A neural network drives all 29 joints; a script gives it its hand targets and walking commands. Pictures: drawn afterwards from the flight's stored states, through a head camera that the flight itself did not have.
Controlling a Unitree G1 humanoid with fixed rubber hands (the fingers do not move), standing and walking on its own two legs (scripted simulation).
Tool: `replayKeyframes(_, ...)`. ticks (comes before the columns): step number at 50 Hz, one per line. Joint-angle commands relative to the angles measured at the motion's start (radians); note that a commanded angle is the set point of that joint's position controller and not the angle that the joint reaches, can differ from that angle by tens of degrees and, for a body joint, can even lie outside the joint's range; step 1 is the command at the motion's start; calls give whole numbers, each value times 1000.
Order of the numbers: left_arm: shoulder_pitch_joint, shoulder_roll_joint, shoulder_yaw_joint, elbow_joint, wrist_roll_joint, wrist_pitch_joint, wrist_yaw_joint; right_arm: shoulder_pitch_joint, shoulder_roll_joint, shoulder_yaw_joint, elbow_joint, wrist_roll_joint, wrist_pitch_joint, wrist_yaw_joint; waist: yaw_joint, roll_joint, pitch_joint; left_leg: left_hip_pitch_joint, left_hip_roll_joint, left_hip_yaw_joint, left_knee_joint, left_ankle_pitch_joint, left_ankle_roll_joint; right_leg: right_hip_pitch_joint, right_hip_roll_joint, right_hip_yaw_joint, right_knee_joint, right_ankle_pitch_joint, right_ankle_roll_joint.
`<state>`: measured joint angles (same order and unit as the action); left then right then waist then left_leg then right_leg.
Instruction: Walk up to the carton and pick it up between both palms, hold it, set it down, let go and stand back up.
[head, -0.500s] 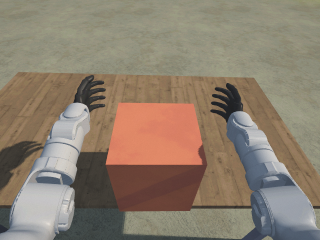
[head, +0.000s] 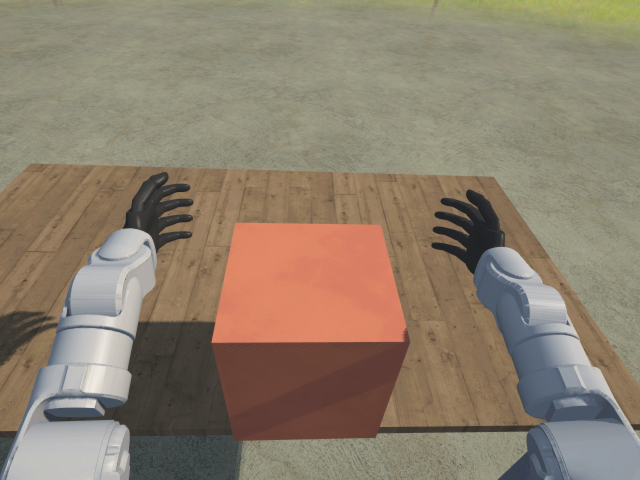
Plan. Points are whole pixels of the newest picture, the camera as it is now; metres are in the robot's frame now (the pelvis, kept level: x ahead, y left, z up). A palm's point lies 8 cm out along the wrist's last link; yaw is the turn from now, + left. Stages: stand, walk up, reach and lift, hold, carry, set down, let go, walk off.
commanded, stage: set down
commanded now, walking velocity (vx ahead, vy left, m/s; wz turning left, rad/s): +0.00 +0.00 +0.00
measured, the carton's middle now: (307, 333) +0.35 +0.00 +0.00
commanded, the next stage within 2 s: let go in 1.40 s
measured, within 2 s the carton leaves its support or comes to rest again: neither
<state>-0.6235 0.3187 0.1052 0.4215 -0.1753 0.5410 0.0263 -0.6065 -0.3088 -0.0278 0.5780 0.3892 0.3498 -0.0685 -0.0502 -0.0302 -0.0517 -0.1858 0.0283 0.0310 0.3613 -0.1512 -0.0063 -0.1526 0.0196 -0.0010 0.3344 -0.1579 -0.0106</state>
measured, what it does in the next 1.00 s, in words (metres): stands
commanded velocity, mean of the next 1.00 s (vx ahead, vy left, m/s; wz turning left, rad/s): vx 0.00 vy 0.00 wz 0.00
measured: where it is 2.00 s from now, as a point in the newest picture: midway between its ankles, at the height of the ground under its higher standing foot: outside the picture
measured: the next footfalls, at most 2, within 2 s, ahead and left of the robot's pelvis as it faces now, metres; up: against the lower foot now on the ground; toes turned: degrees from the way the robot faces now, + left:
none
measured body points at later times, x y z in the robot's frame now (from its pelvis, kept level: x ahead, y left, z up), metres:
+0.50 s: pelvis +0.00 +0.00 +0.00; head -0.02 +0.01 +0.45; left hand +0.34 +0.20 +0.11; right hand +0.32 -0.22 +0.10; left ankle +0.03 +0.12 -0.75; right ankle +0.01 -0.11 -0.75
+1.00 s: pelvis +0.03 +0.00 +0.00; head +0.01 +0.00 +0.45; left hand +0.26 +0.22 +0.04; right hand +0.26 -0.21 +0.03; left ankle +0.03 +0.12 -0.75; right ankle +0.01 -0.11 -0.75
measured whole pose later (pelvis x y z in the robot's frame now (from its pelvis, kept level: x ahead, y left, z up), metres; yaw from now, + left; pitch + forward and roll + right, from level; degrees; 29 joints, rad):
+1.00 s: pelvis +0.03 +0.00 +0.00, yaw +0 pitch -2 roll +0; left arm 0.20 0.25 -0.01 0.05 -0.21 0.07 0.01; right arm 0.27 -0.17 -0.03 0.03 0.22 0.04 -0.06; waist 0.03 0.00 -0.01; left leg -0.10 0.02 0.03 0.32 -0.18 -0.01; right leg -0.07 0.02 0.01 0.29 -0.18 -0.01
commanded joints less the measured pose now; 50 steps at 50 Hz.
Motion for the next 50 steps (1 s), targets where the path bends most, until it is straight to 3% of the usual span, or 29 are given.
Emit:
replayKeyframes(1,-251,79,44,-238,13,-49,-16,-235,-134,-43,-223,-10,-63,-3,-6,54,-311,201,-32,-16,-26,247,-13,103,33,-10,-14,315,19)
replayKeyframes(2,-383,151,53,-327,-12,-55,-16,-363,-168,-76,-340,-26,-77,-14,1,47,-399,188,-45,2,-20,192,-11,90,28,-16,-20,272,32)
replayKeyframes(3,-263,112,59,-277,4,-61,-16,-238,-101,-44,-314,-36,-83,-20,13,14,-308,158,-45,3,-27,158,1,84,26,-7,-20,248,28)
replayKeyframes(4,-294,134,75,-321,3,-74,-10,-282,-122,-73,-375,-51,-93,-24,18,19,-374,158,-44,10,-37,144,1,93,26,-5,-20,237,33)
replayKeyframes(5,-96,85,77,-442,30,-82,-7,-58,-101,-71,-433,-49,-117,-28,10,37,-407,218,-48,8,-21,262,-14,176,32,4,-4,366,21)
replayKeyframes(6,-337,154,67,-378,-1,-82,-11,-275,-119,-97,-425,-69,-103,-40,0,47,-382,133,-55,9,-18,176,1,100,18,7,-4,283,31)
replayKeyframes(7,-159,85,61,-387,5,-79,-8,-107,-79,-56,-415,-57,-98,-34,-1,27,-337,185,-44,3,-28,173,-3,110,26,-2,-13,273,27)
replayKeyframes(8,-121,72,67,-392,11,-71,-14,-71,-72,-52,-411,-53,-91,-33,5,45,-299,191,-47,5,-37,167,-3,107,23,5,-27,260,24)
replayKeyframes(9,-293,136,63,-441,-15,-62,-7,-211,-104,-96,-452,-80,-71,-40,0,45,-309,151,-48,4,-43,121,-4,47,22,0,-29,191,24)
replayKeyframes(10,-49,43,61,-407,4,-55,-5,3,-57,-58,-411,-71,-73,-33,-3,33,-232,179,-35,-3,-53,117,-7,57,25,-6,-38,172,16)
replayKeyframes(11,-298,128,53,-496,-32,-61,-1,-227,-114,-112,-542,-83,-71,-38,1,58,-338,126,-38,8,-51,61,-7,32,20,3,-41,105,16)
replayKeyframes(12,-85,81,49,-430,-19,-66,4,-20,-54,-86,-495,-85,-66,-38,7,24,-238,135,-38,2,-47,66,0,41,20,3,-34,122,16)
replayKeyframes(13,-184,104,52,-465,-37,-68,4,-124,-72,-94,-536,-91,-60,-39,16,33,-308,134,-40,7,-57,45,6,49,10,11,-46,101,22)
replayKeyframes(15,-96,108,61,-453,-28,-74,13,-41,-58,-99,-554,-104,-56,-34,27,14,-295,140,-35,2,-58,33,4,42,12,19,-38,95,16)
replayKeyframes(17,24,57,43,-458,-15,-83,-3,81,-26,-72,-506,-80,-66,-29,27,58,-246,181,-33,4,-49,111,-7,58,15,23,-42,141,8)
replayKeyframes(18,-58,75,46,-465,-15,-91,-6,16,-48,-101,-512,-98,-61,-30,11,74,-259,161,-34,4,-53,60,-17,28,11,16,-52,66,5)
replayKeyframes(22,27,69,37,-440,-30,-103,4,75,-34,-97,-553,-115,-60,-23,42,25,-183,144,-24,-1,-89,-35,3,-10,6,19,-70,-40,2)
replayKeyframes(24,111,69,51,-471,-29,-133,-9,157,3,-71,-620,-105,-77,-29,49,-8,-191,145,-36,6,-81,39,10,43,-2,49,-80,52,19)
replayKeyframes(27,270,21,45,-467,16,-171,-28,350,34,-38,-556,-108,-104,-35,45,3,-110,192,-33,-4,-76,116,1,54,2,48,-83,109,22)
replayKeyframes(28,162,58,31,-527,-8,-192,-29,249,-13,-84,-620,-129,-118,-36,35,64,-179,179,-31,2,-68,101,-14,36,2,39,-83,63,12)
replayKeyframes(30,313,33,33,-526,-11,-229,-17,373,26,-61,-664,-136,-152,-30,68,38,-130,176,-32,-8,-67,101,-9,14,0,40,-81,38,5)
replayKeyframes(32,301,58,26,-600,-18,-278,-15,373,2,-80,-755,-154,-203,-24,70,46,-212,195,-38,2,-52,177,-21,27,7,36,-72,109,6)
replayKeyframes(34,332,51,-7,-593,-37,-311,-9,432,8,-90,-722,-152,-208,-14,46,70,-148,202,-24,-11,-47,152,-30,-17,0,44,-81,56,-4)
replayKeyframes(36,356,35,-33,-632,-56,-340,2,469,15,-98,-732,-158,-224,-3,57,70,-158,214,-14,-22,-55,133,-30,-39,0,32,-79,25,-11)
replayKeyframes(39,398,64,-37,-574,-74,-375,11,488,22,-85,-737,-159,-227,4,69,44,-163,183,-14,-22,-52,109,-17,-29,-14,62,-75,21,-8)
replayKeyframes(42,647,12,-29,-508,-36,-415,-14,694,53,-33,-667,-143,-263,-1,83,13,-98,223,-21,-34,-43,261,-23,30,-9,71,-83,183,-3)
replayKeyframes(44,702,25,-40,-486,-27,-452,-35,762,56,-19,-653,-150,-293,1,74,31,-60,246,-21,-42,-45,276,-29,16,-7,65,-108,160,-9)
replayKeyframes(46,657,32,-60,-584,-38,-500,-24,736,33,-67,-720,-167,-333,1,68,75,-81,254,-25,-38,-39,263,-45,-19,-3,48,-117,84,-23)
replayKeyframes(50,772,25,-96,-556,-37,-590,-5,835,45,-33,-750,-177,-410,15,82,42,-48,230,-22,-49,-21,320,-45,-10,-1,54,-102,131,-16)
